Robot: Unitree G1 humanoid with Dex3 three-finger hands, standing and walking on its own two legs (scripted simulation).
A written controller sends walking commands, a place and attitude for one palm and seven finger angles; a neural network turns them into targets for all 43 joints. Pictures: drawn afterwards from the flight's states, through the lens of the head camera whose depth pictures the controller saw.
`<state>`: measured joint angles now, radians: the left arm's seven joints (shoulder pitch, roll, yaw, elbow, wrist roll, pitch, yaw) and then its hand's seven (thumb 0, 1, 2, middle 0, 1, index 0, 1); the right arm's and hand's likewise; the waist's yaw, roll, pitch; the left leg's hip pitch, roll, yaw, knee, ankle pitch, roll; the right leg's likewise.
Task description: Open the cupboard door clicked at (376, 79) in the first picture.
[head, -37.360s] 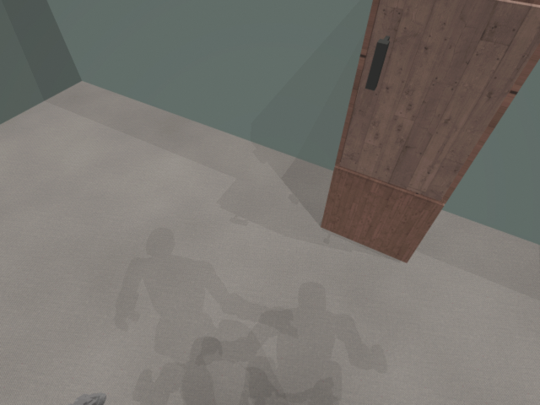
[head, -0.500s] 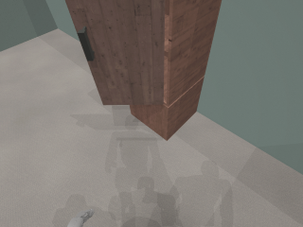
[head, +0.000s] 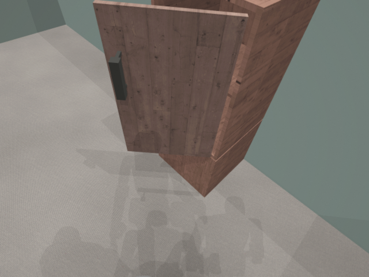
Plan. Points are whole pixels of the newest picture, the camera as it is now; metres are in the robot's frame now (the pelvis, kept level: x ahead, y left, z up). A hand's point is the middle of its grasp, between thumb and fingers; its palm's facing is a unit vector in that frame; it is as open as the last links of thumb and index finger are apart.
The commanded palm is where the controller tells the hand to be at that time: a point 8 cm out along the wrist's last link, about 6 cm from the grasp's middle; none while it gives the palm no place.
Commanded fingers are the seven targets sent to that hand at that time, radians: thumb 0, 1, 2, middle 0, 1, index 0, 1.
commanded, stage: come to a stop and stand still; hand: left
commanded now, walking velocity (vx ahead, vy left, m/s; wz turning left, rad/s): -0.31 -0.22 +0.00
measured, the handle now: (120, 75) +0.60 +0.24 +0.08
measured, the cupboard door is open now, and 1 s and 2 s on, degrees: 42 42 42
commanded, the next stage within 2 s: none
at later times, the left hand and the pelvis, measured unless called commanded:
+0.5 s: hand out of the picture +0.12 +0.17 -0.16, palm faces +0.02 -0.97 -0.23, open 7.4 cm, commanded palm none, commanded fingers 0.00 0.90 0.90 -0.20 -0.30 -0.20 -0.30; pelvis +0.04 -0.02 +0.01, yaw +0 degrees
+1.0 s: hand out of the picture +0.01 +0.22 -0.16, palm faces -0.02 -0.97 -0.26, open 7.4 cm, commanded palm none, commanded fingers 0.00 0.90 0.90 -0.20 -0.30 -0.20 -0.30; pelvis +0.01 +0.03 +0.00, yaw -2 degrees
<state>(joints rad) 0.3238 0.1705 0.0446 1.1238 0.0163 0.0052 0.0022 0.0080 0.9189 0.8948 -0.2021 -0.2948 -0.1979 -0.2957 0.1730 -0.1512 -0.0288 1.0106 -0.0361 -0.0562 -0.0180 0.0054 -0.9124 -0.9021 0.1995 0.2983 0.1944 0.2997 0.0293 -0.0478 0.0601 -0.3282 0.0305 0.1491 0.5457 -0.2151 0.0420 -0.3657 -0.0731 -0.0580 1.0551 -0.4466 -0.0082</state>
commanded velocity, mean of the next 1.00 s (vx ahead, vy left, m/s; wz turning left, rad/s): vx -0.07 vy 0.01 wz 0.00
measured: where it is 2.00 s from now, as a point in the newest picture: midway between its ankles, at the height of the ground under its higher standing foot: outside the picture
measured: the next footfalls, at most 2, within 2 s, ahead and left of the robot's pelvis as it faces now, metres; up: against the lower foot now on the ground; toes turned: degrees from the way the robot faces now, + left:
right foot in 0.26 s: +0.07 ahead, -0.14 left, +0.00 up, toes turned -4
left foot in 0.58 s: +0.09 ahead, +0.13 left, +0.00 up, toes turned +2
